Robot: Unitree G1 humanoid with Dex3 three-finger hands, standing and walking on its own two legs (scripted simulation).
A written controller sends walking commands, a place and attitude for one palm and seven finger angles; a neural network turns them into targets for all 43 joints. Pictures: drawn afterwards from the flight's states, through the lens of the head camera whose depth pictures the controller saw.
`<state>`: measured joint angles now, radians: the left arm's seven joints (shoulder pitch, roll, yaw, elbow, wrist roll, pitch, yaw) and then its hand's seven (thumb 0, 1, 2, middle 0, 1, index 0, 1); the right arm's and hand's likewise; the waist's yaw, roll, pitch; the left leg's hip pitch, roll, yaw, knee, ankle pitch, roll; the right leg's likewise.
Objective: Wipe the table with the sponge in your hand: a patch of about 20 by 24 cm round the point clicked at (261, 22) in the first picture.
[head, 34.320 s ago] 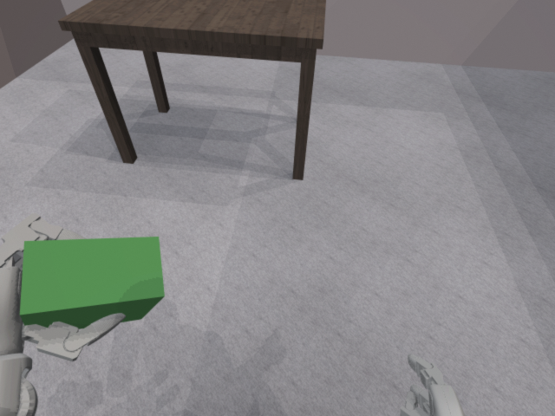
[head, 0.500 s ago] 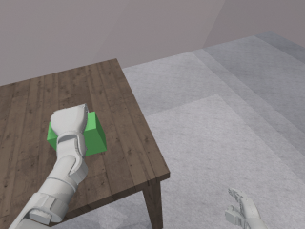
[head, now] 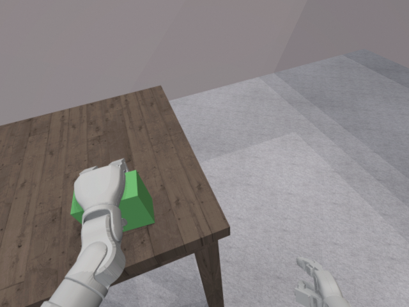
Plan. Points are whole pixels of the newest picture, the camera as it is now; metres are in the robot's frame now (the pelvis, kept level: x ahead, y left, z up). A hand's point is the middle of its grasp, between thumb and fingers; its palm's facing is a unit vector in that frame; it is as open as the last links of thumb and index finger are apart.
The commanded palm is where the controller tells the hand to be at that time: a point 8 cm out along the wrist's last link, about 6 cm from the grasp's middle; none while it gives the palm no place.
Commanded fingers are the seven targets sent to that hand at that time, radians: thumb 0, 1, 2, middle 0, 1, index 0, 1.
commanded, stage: wipe back along the third lane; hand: left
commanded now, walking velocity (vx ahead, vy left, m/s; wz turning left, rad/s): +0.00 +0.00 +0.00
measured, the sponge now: (120, 209) +0.29 +0.24 +0.03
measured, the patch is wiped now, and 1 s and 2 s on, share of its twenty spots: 1.00 1.00 1.00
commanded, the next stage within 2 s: slide back across to the middle lane in 0.68 s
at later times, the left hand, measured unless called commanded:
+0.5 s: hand (119, 216) +0.25 +0.21 +0.07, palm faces +0.08 -0.03 -1.00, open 10.2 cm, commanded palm +0.21 +0.19 +0.10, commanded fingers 0.00 0.10 1.30 -1.20 -1.60 -1.20 -1.60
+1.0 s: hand (115, 216) +0.25 +0.21 +0.08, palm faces +0.10 -0.09 -0.99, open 10.2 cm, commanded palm +0.20 +0.22 +0.11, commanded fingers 0.00 0.10 1.30 -1.20 -1.60 -1.20 -1.60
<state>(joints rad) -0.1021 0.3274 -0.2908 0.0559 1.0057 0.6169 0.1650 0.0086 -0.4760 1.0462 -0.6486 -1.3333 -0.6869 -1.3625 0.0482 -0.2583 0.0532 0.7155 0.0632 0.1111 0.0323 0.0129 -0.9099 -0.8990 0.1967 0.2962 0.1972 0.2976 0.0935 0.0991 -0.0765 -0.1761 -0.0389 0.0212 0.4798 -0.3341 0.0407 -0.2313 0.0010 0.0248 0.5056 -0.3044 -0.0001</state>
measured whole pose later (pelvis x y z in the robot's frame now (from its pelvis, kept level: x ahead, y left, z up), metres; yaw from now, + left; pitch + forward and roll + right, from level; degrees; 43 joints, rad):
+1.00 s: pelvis -0.01 -0.03 +0.00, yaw -1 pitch -1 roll +1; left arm 0.03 0.34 -0.22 -0.03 0.96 0.58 0.16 0.00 -0.48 1.05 -0.65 -1.34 -0.69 -1.36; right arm 0.02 -0.27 0.06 0.73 0.05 0.10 -0.01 0.01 -0.91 -0.90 0.20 0.30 0.20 0.30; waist 0.10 0.10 -0.05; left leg -0.12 0.00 0.03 0.44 -0.31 0.00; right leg -0.20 0.04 0.04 0.51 -0.29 -0.04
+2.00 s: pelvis -0.03 -0.03 +0.00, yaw +0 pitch +0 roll +1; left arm -0.09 0.46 -0.08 0.20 0.95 0.35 0.08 -0.02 -0.52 1.06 -0.70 -1.30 -0.75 -1.32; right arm 0.06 -0.27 0.04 0.77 0.04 0.06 -0.09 0.01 -0.91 -0.90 0.20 0.30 0.20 0.30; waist 0.11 0.09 -0.03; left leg -0.17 0.00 0.00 0.44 -0.27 0.00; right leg -0.22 0.04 0.00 0.47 -0.24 -0.04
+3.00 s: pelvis -0.05 -0.03 -0.01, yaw +2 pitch +8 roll +0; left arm -0.64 0.62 0.01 0.97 1.03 0.05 0.17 0.01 -0.58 1.09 -0.74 -1.28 -0.78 -1.32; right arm 0.21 -0.28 0.00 0.79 0.06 0.04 -0.08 0.01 -0.91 -0.90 0.20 0.30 0.20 0.30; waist 0.01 0.05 -0.08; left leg -0.43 -0.01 -0.02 0.56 -0.28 0.01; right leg -0.46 0.03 -0.02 0.55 -0.23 -0.04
